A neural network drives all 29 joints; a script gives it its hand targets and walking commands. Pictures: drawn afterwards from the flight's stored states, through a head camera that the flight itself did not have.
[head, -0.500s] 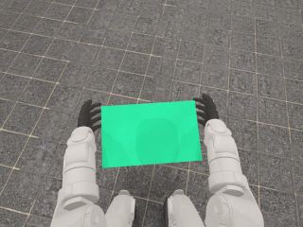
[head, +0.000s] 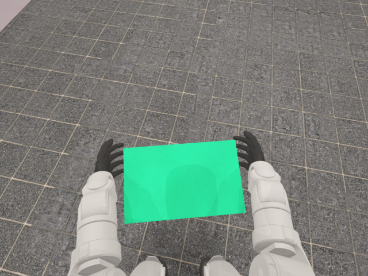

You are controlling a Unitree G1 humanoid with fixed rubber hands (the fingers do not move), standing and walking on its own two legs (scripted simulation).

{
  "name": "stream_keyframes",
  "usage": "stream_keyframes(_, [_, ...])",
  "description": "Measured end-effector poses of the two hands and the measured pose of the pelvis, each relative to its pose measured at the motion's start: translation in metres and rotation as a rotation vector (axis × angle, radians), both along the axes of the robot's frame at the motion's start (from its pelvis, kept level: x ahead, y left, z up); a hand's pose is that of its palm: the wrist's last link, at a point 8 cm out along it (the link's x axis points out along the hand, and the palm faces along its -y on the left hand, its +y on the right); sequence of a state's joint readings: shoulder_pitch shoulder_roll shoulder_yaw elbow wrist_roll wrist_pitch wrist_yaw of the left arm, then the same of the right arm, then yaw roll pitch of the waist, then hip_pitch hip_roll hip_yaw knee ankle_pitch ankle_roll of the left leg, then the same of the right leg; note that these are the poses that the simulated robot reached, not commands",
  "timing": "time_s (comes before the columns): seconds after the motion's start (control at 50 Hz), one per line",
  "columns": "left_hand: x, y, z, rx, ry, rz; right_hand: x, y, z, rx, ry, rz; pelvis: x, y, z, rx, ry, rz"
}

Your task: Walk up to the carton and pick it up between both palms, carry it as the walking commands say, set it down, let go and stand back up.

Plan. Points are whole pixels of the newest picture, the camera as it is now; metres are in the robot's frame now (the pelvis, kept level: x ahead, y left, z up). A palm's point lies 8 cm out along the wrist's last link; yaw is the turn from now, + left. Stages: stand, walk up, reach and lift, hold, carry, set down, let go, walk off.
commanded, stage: reach and lift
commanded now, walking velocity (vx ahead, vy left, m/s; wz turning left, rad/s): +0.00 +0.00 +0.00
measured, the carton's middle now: (182, 182) +0.34 +0.02 -0.11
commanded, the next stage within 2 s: none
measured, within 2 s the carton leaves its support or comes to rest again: neither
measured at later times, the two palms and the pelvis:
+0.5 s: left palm (96, 167) +0.32 +0.18 +0.05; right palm (269, 158) +0.34 -0.16 +0.04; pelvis +0.02 +0.00 +0.03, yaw +0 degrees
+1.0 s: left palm (82, 160) +0.31 +0.18 +0.10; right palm (277, 152) +0.33 -0.15 +0.10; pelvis +0.03 -0.01 +0.04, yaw +1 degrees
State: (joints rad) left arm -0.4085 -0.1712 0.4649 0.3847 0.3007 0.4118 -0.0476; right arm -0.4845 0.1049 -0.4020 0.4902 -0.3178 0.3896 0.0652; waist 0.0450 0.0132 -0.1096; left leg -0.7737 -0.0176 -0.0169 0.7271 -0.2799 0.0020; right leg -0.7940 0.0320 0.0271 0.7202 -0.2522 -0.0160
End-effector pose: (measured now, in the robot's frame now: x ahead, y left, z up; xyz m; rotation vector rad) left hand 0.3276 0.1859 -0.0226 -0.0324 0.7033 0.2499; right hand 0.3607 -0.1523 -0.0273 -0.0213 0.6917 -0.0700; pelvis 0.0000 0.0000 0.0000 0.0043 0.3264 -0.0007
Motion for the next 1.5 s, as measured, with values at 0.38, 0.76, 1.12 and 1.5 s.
stream_keyframes(0.38, [-0.008,-0.005,0.054,0.006,-0.03,-0.008,-0.013,-0.005,0.055,-0.007,-0.028,-0.008,0.014,-0.002,0.028,0.001,-0.19,-0.002])
stream_keyframes(0.76, [-0.019,-0.004,0.103,0.018,-0.079,0.008,-0.026,-0.003,0.105,-0.015,-0.075,-0.008,0.024,-0.007,0.04,0.001,-0.38,0.004])
stream_keyframes(1.12, [-0.02,-0.008,0.12,0.035,-0.07,-0.018,-0.038,-0.005,0.122,-0.037,-0.065,-0.044,0.028,-0.005,0.042,-0.003,-0.457,0.014])
stream_keyframes(1.5, [-0.01,-0.014,0.117,0.046,-0.06,-0.072,-0.043,-0.011,0.122,-0.034,-0.068,-0.089,0.031,0.003,0.043,-0.006,-0.448,0.012])
